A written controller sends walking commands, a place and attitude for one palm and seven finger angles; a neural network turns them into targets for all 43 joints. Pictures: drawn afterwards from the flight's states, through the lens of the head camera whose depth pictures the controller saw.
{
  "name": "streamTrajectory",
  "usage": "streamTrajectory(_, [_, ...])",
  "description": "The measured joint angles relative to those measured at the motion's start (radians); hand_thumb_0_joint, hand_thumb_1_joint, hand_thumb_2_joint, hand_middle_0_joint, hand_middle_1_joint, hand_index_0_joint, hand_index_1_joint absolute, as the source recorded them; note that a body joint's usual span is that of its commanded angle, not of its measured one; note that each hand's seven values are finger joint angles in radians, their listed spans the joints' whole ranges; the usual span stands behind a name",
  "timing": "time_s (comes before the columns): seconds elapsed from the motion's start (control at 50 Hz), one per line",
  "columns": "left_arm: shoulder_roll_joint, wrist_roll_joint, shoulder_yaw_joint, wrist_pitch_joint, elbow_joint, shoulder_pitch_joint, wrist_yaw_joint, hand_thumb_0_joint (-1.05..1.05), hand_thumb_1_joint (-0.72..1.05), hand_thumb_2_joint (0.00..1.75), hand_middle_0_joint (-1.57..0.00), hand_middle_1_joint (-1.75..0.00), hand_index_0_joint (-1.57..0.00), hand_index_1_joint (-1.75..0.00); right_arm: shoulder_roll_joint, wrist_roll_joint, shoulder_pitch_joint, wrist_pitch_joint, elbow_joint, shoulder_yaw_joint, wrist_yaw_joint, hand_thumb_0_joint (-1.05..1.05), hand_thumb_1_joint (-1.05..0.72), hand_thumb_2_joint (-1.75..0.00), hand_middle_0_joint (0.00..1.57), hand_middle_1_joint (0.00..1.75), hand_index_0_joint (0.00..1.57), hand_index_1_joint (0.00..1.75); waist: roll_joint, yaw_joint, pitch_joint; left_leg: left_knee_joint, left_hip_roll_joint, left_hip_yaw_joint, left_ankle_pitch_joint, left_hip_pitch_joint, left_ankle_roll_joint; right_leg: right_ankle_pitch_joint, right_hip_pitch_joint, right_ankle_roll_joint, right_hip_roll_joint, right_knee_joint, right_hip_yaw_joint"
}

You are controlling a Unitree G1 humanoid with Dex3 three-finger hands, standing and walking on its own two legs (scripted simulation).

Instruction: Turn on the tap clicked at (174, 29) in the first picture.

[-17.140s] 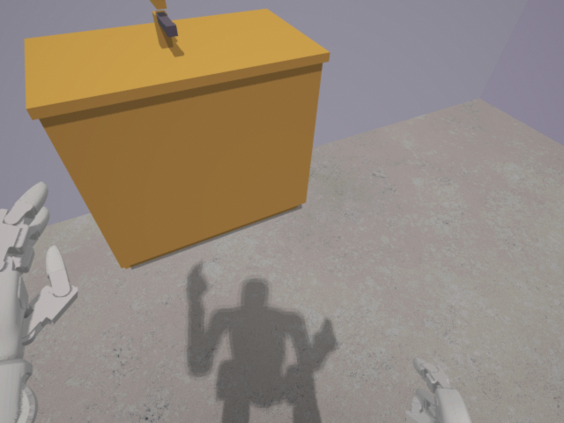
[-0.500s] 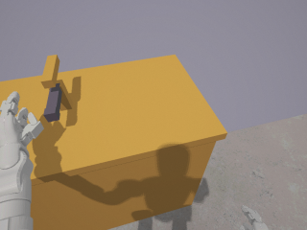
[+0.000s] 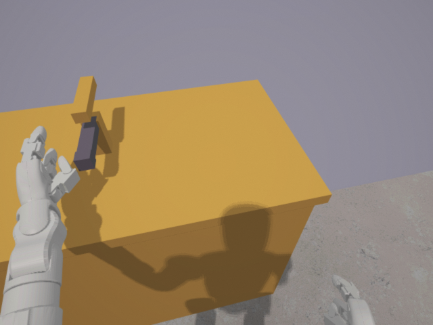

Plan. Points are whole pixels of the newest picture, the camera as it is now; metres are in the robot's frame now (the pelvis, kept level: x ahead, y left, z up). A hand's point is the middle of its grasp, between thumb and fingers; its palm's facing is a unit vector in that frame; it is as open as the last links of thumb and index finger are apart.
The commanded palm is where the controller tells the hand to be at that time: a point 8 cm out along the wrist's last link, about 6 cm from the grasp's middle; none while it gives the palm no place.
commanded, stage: push the lever round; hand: left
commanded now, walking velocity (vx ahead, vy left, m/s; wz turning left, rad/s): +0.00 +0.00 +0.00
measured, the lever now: (85, 160) +0.36 +0.28 +0.13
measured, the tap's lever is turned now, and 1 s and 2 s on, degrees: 0 20 47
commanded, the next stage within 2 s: none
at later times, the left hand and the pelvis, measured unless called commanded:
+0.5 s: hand (88, 174) +0.32 +0.26 +0.13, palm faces +0.52 -0.85 -0.08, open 7.6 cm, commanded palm +0.29 +0.30 +0.12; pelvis +0.00 -0.01 +0.00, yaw +0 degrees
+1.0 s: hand (109, 169) +0.34 +0.23 +0.12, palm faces +0.59 -0.80 -0.07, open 7.6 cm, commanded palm +0.30 +0.26 +0.12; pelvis -0.01 -0.02 +0.00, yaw +1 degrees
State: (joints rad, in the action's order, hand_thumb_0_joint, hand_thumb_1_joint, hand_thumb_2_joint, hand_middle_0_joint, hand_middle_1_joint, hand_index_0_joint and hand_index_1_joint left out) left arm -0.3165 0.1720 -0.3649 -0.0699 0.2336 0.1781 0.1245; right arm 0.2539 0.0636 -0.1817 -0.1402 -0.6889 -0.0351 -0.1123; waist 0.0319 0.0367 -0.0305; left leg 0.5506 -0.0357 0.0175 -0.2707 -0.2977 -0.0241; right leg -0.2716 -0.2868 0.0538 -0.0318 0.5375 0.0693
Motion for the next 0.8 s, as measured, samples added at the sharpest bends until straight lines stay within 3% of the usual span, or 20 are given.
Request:
streamTrajectory(0.2, [0.019, -0.008, 0.016, -0.028, -0.027, -0.015, 0.037, 0.01, 0.92, 0.91, -0.15, -0.15, -0.16, -0.15, 0.000, 0.000, -0.012, 0.028, -0.003, 0.000, 0.004, 0.01, -0.91, -0.90, 0.20, 0.30, 0.20, 0.30, 0.004, -0.001, -0.002, -0.005, 0.004, 0.000, -0.002, 0.013, 0.004, -0.003, 0.011, 0.005, -0.004, -0.003, 0.000])
streamTrajectory(0.56, [0.027, -0.008, 0.038, -0.012, 0.015, 0.024, 0.065, 0.00, 0.93, 0.92, -0.15, -0.15, -0.16, -0.15, 0.009, 0.003, -0.009, 0.033, -0.019, 0.001, -0.003, 0.01, -0.91, -0.90, 0.20, 0.30, 0.20, 0.30, 0.009, -0.001, 0.005, 0.004, 0.014, 0.017, 0.004, -0.001, 0.018, 0.001, 0.003, 0.020, -0.014, 0.001, 0.017])
streamTrajectory(0.8, [0.064, -0.028, 0.070, -0.004, 0.040, 0.069, 0.149, 0.00, 0.94, 0.93, -0.15, -0.15, -0.15, -0.15, 0.005, -0.003, 0.006, 0.037, -0.021, 0.001, 0.004, 0.01, -0.91, -0.90, 0.20, 0.30, 0.20, 0.30, 0.012, -0.002, 0.004, 0.015, 0.016, 0.026, 0.008, -0.021, 0.024, 0.003, -0.014, 0.027, -0.016, 0.011, 0.027])
